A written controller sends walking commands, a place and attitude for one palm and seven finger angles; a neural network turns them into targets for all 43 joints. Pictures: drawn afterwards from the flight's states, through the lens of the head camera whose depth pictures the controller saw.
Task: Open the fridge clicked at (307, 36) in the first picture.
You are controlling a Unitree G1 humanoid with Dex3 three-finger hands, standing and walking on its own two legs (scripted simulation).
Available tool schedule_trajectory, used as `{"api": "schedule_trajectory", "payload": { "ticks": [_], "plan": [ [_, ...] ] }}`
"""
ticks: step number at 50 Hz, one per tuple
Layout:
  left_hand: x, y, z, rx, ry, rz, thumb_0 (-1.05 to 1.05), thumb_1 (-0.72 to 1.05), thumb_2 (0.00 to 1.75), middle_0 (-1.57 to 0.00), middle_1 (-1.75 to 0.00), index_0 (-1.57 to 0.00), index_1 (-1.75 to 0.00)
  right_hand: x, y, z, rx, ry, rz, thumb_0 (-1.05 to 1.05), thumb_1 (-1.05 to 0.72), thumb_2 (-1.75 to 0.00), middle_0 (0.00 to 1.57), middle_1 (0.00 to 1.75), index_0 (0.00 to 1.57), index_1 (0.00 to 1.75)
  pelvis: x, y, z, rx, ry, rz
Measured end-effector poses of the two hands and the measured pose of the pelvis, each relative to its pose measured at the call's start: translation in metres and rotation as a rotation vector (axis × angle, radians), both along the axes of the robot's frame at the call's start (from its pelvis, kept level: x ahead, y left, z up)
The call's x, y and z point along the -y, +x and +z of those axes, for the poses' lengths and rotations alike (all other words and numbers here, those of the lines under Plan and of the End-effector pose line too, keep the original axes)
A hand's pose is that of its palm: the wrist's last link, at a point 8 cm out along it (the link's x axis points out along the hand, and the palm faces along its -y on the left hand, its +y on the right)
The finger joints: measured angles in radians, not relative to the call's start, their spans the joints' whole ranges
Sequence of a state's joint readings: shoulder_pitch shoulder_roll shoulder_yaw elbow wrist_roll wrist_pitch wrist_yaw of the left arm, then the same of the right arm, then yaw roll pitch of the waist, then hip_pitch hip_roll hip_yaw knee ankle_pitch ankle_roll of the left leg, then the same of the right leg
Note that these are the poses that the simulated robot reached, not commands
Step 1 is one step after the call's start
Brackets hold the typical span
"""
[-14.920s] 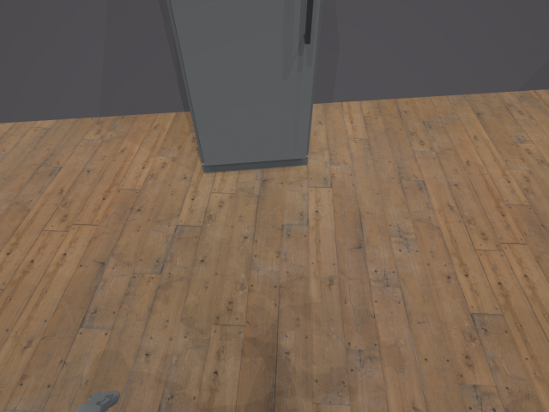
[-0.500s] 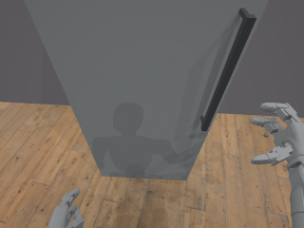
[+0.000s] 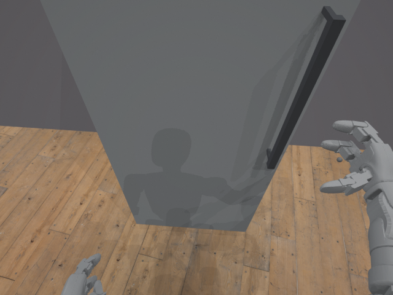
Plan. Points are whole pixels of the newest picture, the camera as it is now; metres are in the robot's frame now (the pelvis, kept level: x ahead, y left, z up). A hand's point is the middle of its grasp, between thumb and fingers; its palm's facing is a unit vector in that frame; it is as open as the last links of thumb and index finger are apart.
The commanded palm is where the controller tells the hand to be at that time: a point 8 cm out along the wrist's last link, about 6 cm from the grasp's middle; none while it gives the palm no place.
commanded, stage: move the hooked fingers beside the handle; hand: right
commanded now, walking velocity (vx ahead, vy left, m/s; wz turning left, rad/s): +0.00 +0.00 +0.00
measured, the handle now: (292, 107) +0.48 -0.16 +0.14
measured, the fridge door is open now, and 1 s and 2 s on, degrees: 0 0 0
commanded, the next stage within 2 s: feel for the door with the fingertips in 1.40 s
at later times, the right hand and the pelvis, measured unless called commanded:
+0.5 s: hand (325, 138) +0.42 -0.23 +0.12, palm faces +0.01 +1.00 +0.00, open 14.0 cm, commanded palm +0.39 -0.27 +0.12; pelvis +0.00 +0.00 +0.00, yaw +1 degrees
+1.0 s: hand (316, 139) +0.42 -0.21 +0.11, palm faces -0.02 +1.00 +0.00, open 14.0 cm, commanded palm +0.38 -0.27 +0.11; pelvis +0.00 -0.01 +0.00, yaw +1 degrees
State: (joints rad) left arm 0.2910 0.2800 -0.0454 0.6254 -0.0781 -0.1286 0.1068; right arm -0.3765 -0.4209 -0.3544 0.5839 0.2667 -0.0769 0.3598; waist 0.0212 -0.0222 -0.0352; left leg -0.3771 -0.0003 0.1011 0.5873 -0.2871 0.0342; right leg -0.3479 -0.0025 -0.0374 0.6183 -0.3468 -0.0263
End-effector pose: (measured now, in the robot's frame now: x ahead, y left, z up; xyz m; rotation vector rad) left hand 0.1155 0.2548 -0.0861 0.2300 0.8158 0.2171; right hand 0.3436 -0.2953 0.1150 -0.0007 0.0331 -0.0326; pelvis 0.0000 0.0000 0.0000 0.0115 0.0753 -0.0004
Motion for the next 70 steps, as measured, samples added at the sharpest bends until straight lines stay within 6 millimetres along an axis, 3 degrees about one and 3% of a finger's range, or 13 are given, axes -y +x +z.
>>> {"api": "schedule_trajectory", "payload": {
  "ticks": [13, 19, 25, 29, 36, 45, 50, 55, 62, 70],
  "plan": [
    [-0.007, -0.029, -0.007, -0.09, -0.003, 0.058, 0.01, 0.9, 0.9, -0.21, -0.3, -0.2, -0.3, -0.018, 0.041, 0.003, 0.026, 0.012, 0.025, -0.01, 0.5, -0.3, 0.3, 1.2, 0.3, 1.2, 0.0, 0.002, -0.001, -0.034, -0.002, 0.02],
    [-0.008, -0.043, -0.011, -0.139, -0.005, 0.079, 0.01, 0.9, 0.9, -0.21, -0.3, -0.2, -0.3, -0.01, 0.047, -0.01, -0.034, -0.004, 0.004, -0.01, 0.5, -0.3, 0.3, 1.2, 0.3, 1.2, 0.001, 0.002, -0.002, -0.048, 0.0, 0.025],
    [-0.008, -0.051, -0.013, -0.184, 0.003, 0.084, 0.01, 0.9, 0.9, -0.21, -0.3, -0.2, -0.3, -0.016, 0.051, 0.004, 0.066, -0.001, 0.025, -0.01, 0.5, -0.3, 0.3, 1.2, 0.3, 1.2, 0.003, 0.004, -0.002, -0.052, 0.004, 0.022],
    [-0.006, -0.049, -0.013, -0.175, -0.009, 0.093, 0.01, 0.9, 0.9, -0.21, -0.3, -0.2, -0.3, -0.022, 0.055, 0.005, 0.047, 0.01, 0.048, -0.01, 0.5, -0.3, 0.3, 1.2, 0.3, 1.2, 0.005, 0.005, -0.002, -0.054, 0.004, 0.024],
    [-0.001, -0.041, -0.011, -0.147, -0.021, 0.084, 0.01, 0.9, 0.9, -0.21, -0.3, -0.2, -0.3, -0.022, 0.049, -0.017, -0.032, 0.01, 0.02, -0.01, 0.5, -0.3, 0.3, 1.2, 0.3, 1.2, 0.007, 0.003, -0.003, -0.057, 0.001, 0.033],
    [0.004, -0.033, -0.011, -0.146, -0.014, 0.059, 0.01, 0.9, 0.9, -0.21, -0.3, -0.2, -0.3, -0.022, 0.053, 0.004, 0.06, -0.005, 0.025, -0.01, 0.5, -0.3, 0.3, 1.2, 0.3, 1.2, 0.006, 0.002, -0.003, -0.046, 0.007, 0.016],
    [0.004, -0.033, -0.012, -0.139, -0.024, 0.061, 0.01, 0.9, 0.9, -0.21, -0.3, -0.2, -0.3, -0.028, 0.057, -0.004, -0.014, 0.006, 0.053, -0.01, 0.5, -0.3, 0.3, 1.2, 0.3, 1.2, 0.008, 0.002, -0.003, -0.055, 0.004, 0.02],
    [0.003, -0.034, -0.011, -0.14, -0.027, 0.065, 0.01, 0.9, 0.9, -0.21, -0.3, -0.2, -0.3, -0.028, 0.049, -0.012, 0.004, 0.018, 0.023, -0.01, 0.5, -0.3, 0.3, 1.2, 0.3, 1.2, 0.007, 0.003, -0.003, -0.055, 0.0, 0.033],
    [0.0, -0.037, -0.01, -0.154, -0.013, 0.065, 0.01, 0.9, 0.9, -0.21, -0.3, -0.2, -0.3, -0.015, 0.045, -0.005, 0.041, -0.011, -0.007, -0.01, 0.5, -0.3, 0.3, 1.2, 0.3, 1.2, 0.004, 0.002, -0.003, -0.044, 0.005, 0.023],
    [-0.003, -0.035, -0.009, -0.144, -0.008, 0.071, 0.01, 0.9, 0.9, -0.21, -0.3, -0.2, -0.3, -0.014, 0.045, -0.003, 0.013, 0.024, 0.037, -0.01, 0.5, -0.3, 0.3, 1.2, 0.3, 1.2, 0.005, 0.002, -0.003, -0.049, 0.006, 0.022]
  ]
}}
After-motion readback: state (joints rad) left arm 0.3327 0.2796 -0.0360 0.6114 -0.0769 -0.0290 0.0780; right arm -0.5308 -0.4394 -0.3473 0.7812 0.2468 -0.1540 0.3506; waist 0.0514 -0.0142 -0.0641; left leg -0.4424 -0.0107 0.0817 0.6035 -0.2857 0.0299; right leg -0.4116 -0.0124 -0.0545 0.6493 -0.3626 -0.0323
